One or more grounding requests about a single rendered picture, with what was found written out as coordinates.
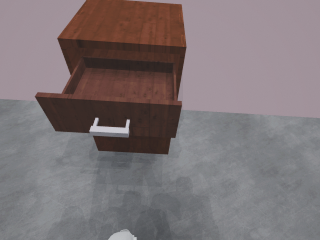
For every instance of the cabinet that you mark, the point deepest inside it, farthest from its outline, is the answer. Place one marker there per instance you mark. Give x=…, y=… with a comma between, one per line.
x=127, y=29

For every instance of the handle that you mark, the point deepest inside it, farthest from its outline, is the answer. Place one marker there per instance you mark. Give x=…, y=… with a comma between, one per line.
x=106, y=131

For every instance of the drawer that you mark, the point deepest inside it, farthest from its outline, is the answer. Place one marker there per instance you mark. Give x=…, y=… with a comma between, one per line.
x=115, y=90

